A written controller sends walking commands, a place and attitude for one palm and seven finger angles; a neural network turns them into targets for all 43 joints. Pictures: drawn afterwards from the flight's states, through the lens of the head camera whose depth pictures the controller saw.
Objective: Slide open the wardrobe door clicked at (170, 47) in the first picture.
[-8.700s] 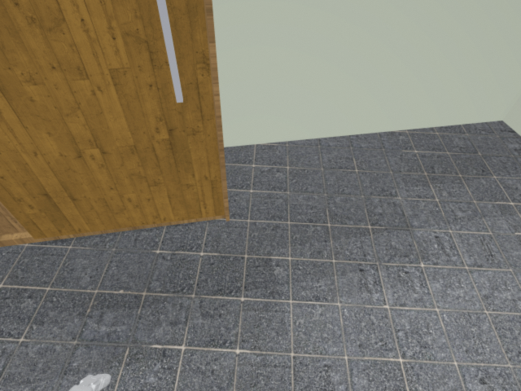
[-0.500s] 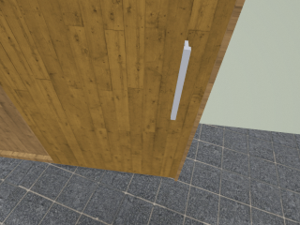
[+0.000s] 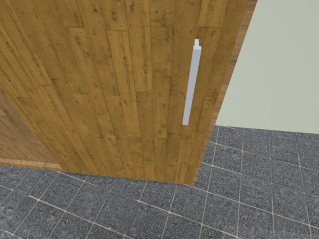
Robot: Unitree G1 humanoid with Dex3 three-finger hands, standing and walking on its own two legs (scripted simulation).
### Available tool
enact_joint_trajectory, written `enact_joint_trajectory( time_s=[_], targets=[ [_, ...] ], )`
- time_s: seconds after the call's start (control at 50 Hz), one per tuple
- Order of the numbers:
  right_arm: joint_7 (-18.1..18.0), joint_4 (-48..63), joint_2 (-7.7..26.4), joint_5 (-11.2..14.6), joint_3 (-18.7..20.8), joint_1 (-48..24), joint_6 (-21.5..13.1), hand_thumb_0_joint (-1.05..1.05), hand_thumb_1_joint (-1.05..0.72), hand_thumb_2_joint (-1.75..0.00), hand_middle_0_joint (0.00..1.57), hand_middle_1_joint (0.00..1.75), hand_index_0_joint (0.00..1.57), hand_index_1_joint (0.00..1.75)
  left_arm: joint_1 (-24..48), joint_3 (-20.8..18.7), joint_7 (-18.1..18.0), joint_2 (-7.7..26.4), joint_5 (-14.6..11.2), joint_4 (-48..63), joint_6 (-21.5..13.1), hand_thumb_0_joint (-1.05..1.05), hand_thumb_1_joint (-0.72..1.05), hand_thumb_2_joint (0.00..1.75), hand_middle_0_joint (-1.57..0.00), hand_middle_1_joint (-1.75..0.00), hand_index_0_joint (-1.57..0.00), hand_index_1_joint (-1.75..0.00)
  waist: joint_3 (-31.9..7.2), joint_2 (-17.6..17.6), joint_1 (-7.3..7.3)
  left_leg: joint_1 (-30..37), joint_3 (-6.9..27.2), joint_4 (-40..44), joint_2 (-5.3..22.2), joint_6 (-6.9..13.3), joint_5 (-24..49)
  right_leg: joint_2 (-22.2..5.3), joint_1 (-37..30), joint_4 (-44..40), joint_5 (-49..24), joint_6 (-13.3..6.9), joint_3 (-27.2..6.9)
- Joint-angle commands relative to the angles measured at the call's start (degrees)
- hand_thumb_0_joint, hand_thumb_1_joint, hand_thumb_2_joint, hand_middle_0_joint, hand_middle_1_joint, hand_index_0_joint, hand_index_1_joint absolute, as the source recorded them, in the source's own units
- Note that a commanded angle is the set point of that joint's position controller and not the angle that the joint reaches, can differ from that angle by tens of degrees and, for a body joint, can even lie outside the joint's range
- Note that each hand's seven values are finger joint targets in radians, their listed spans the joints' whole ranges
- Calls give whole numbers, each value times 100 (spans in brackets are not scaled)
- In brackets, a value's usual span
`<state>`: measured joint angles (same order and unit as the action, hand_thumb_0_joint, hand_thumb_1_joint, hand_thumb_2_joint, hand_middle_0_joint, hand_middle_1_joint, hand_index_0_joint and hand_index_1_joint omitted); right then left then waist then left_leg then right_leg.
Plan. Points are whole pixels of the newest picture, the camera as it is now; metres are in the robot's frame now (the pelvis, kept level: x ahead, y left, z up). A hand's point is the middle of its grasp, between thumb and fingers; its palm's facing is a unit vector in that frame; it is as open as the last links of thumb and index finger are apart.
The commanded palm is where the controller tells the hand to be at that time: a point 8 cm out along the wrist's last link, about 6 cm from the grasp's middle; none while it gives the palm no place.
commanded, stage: look again from close up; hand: right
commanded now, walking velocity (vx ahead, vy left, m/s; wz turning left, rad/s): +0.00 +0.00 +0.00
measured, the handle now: (190, 87) +0.54 -0.07 +0.08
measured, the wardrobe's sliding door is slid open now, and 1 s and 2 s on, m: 0.00 0.00 0.00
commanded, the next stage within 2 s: shuffle to correct the standing spot in 0.06 s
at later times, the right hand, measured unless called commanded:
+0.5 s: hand out of the picture +0.01 -0.15 -0.18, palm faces +0.03 +0.98 -0.19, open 7.4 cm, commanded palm none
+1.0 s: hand out of the picture +0.14 -0.11 -0.18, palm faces +0.04 +0.99 -0.15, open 7.3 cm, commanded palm none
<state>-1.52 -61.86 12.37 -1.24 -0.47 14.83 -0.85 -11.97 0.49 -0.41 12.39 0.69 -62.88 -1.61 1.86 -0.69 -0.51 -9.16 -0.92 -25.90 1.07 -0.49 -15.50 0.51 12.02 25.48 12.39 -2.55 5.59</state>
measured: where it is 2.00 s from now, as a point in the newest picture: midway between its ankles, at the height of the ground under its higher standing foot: outside the picture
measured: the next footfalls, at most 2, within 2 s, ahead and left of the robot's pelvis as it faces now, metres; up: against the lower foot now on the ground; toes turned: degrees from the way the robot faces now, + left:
right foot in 0.72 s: +0.13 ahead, -0.05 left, +0.00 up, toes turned -9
left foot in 1.14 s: +0.22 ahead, +0.26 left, +0.00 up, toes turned +4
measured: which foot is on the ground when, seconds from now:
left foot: down 0.00-0.72, up 0.74-1.00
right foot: down 0.00-0.52, up 0.54-0.70, down 0.72-1.00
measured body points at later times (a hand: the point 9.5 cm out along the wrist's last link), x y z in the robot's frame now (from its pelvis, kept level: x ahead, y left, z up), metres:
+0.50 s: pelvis +0.04 +0.03 -0.01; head +0.05 +0.03 +0.44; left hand +0.03 +0.25 -0.17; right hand +0.01 -0.20 -0.16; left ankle -0.02 +0.12 -0.74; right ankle +0.02 -0.09 -0.74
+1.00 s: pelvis +0.11 +0.07 +0.00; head +0.15 +0.03 +0.45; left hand +0.10 +0.29 -0.14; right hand +0.14 -0.17 -0.17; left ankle +0.13 +0.23 -0.66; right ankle +0.09 -0.04 -0.74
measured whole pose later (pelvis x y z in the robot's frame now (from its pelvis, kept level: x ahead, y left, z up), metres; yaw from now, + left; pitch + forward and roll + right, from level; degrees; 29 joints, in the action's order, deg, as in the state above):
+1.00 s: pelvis +0.11 +0.07 +0.00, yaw -1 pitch +1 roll +2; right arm -0.5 -58.2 11.0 -2.4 3.5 12.9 2.2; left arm -18.6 -0.6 -2.1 6.3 1.8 -61.5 -2.5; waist 3.2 -2.6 0.2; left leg -31.2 -1.9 -58.7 4.8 -1.8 -15.6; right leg -5.2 11.2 25.9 15.5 -0.1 6.9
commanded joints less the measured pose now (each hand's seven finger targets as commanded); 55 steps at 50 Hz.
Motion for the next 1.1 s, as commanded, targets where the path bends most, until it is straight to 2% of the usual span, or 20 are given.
enact_joint_trajectory(
  time_s=[0.0,0.14,0.18,0.3,0.36,0.42,0.46,0.5,0.54,0.6,0.66,0.68,0.7,0.72,0.78,0.82,0.86,1.02,1.06,1.08],
  targets=[
    [-38,232,777,19,128,153,-84,0,-90,-90,20,30,20,30,-45,-164,-69,824,-6,213,-81,0,90,90,-20,-30,-20,-30,-38,39,36,-248,504,468,499,233,597,-763,-169,-594,-525,2,-830],
    [-26,201,815,23,125,96,-75,0,-90,-90,20,30,20,30,24,-164,-64,865,-2,169,-78,0,90,90,-20,-30,-20,-30,-20,51,35,-274,508,515,511,227,550,-778,-217,-672,-477,16,-834],
    [-31,66,437,22,35,346,-27,0,-90,-90,20,30,20,30,-173,-76,-53,484,15,65,-26,0,90,90,-20,-30,-20,-30,-53,-14,46,-266,402,481,447,176,153,-799,-206,-679,43,32,-846],
    [43,102,324,-53,78,558,46,0,-90,-90,20,30,20,30,-397,-209,-62,664,56,96,58,0,90,90,-20,-30,-20,-30,447,330,58,-756,-78,-136,180,192,-708,-1176,267,-1190,1799,-241,-1495],
    [74,138,245,-55,123,742,23,0,-90,-90,20,30,20,30,-530,-276,-102,646,57,156,31,0,90,90,-20,-30,-20,-30,333,359,48,-840,-71,-181,176,227,-517,-1265,103,-951,1329,-336,-1491],
    [80,111,232,-46,186,990,-21,0,-90,-90,20,30,20,30,-601,-291,-139,498,46,165,-9,0,90,90,-20,-30,-20,-30,121,79,0,-463,153,9,272,312,-23,-1095,184,-245,248,-266,-1050],
    [58,38,316,-33,241,1244,-37,0,-90,-90,20,30,20,30,-528,-258,-156,281,40,215,-31,0,90,90,-20,-30,-20,-30,92,-532,-56,-11,683,353,572,495,426,-674,616,611,51,-74,-385],
    [11,-58,456,-40,324,1620,-49,0,-90,-90,20,30,20,30,-296,-211,-149,6,55,341,-33,0,90,90,-20,-30,-20,-30,264,-1339,-194,628,1408,658,1166,925,1974,-225,1642,1775,1230,131,170],
    [-41,-98,351,-87,336,1856,-68,0,-90,-90,20,30,20,30,50,-229,-152,-80,29,466,-54,0,90,90,-20,-30,-20,-30,329,-824,-306,949,1580,564,1483,1476,3360,-303,2242,2722,1981,111,7],
    [-83,-67,300,-108,345,1711,-65,0,-90,-90,20,30,20,30,106,-221,-118,-262,9,490,-70,0,90,90,-20,-30,-20,-30,189,-457,-194,881,1177,405,1239,1446,3591,-365,2017,2394,1752,111,80],
    [-31,36,199,-43,308,1233,-1,0,-90,-90,20,30,20,30,-725,-229,-187,-275,24,210,-72,0,90,90,-20,-30,-20,-30,47,-524,326,-313,556,-220,662,978,2943,-228,70,612,300,89,311],
    [1,79,81,-32,292,1173,11,0,-90,-90,20,30,20,30,-1450,-301,-231,-30,41,-42,-105,0,90,90,-20,-30,-20,-30,-244,-151,613,-962,319,-1223,413,688,2335,-700,-1134,84,-443,-105,-195],
    [44,171,-210,20,278,1386,26,0,-90,-90,20,30,20,30,-1934,-428,-291,689,116,-111,-125,0,90,90,-20,-30,-20,-30,-627,1506,633,-2128,-226,-2807,-145,242,-268,-2515,-1878,-442,-1496,-835,-2462],
    [50,344,31,-54,315,1261,29,0,-90,-90,20,30,20,30,-2027,-440,-299,902,71,-32,-58,0,90,90,-20,-30,-20,-30,-655,1309,645,-2413,6,-3895,-133,236,-1852,-3355,-1607,-900,-1499,-1416,-3252],
    [129,333,-61,-149,369,632,130,0,-90,-90,20,30,20,30,-1181,-287,-337,318,77,127,-129,0,90,90,-20,-30,-20,-30,618,498,244,-2708,256,-4565,310,79,-833,-2642,-31,-1049,-1995,-1002,-2096],
    [158,187,-302,-133,341,938,223,0,-90,-90,20,30,20,30,-1039,-255,-323,255,77,179,-194,0,90,90,-20,-30,-20,-30,277,670,41,-2390,110,-4490,300,-35,-272,-2103,-26,-896,-2794,-704,-1057],
    [160,213,-344,-114,325,903,287,0,-90,-90,20,30,20,30,-1048,-279,-296,273,77,208,-187,0,90,90,-20,-30,-20,-30,140,815,13,-2218,-40,-4194,303,-108,18,-1792,62,-809,-2928,-551,-545],
    [143,725,-234,-15,332,-158,201,0,-90,-90,20,30,20,30,-1046,-450,-195,537,174,386,16,0,90,90,-20,-30,-20,-30,40,1348,198,-1435,-476,-1595,208,-181,-183,-1591,-47,-454,-2435,-442,-491],
    [104,596,-79,16,374,246,38,0,-90,-90,20,30,20,30,-934,-466,-145,530,133,405,70,0,90,90,-20,-30,-20,-30,-223,1073,-45,-396,-555,-314,134,-177,575,-1333,116,131,-1683,-153,-455],
    [69,530,233,-6,418,495,-63,0,-90,-90,20,30,20,30,-1065,-438,-98,329,93,390,72,0,90,90,-20,-30,-20,-30,-371,511,-133,242,-365,155,290,-186,1237,-973,375,553,-883,100,-334]
  ],
)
